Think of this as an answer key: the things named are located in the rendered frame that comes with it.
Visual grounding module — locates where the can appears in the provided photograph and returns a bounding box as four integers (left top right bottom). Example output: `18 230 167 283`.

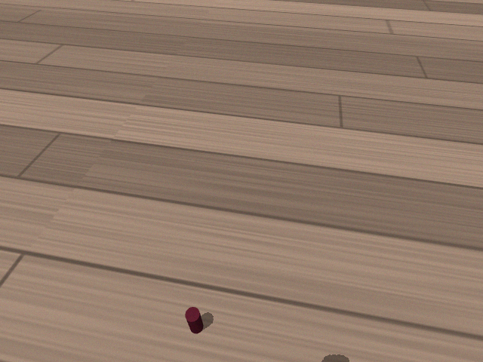
185 307 203 334

